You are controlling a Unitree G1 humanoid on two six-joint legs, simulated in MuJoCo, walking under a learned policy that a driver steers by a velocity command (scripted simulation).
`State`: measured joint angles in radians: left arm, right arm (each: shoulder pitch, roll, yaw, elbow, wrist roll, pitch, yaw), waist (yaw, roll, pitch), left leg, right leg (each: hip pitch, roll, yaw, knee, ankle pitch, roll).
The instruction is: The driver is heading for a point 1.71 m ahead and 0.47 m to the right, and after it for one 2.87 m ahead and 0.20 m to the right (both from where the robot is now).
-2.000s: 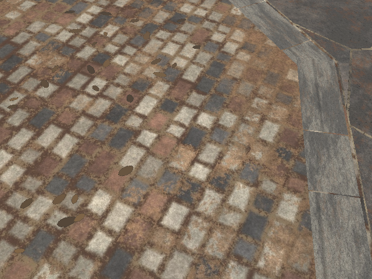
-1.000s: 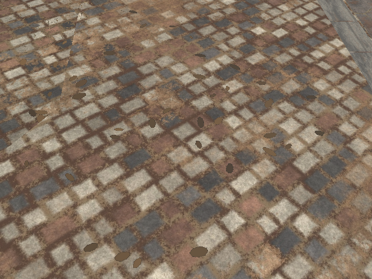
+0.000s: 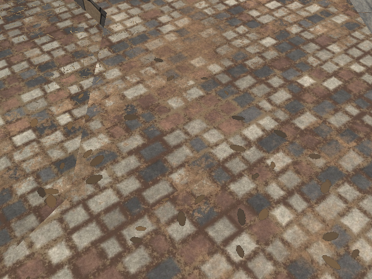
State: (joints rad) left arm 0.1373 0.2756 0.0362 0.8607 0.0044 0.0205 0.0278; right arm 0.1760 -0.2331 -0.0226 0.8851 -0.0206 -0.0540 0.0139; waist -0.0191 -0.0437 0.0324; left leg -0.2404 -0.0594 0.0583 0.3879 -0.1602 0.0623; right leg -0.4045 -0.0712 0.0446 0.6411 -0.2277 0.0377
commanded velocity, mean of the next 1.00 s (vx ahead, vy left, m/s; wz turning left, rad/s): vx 0.02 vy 0.00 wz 0.00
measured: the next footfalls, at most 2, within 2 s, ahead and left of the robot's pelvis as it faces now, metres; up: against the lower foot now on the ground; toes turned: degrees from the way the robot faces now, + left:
right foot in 0.04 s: +0.09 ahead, -0.15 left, +0.00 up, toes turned +0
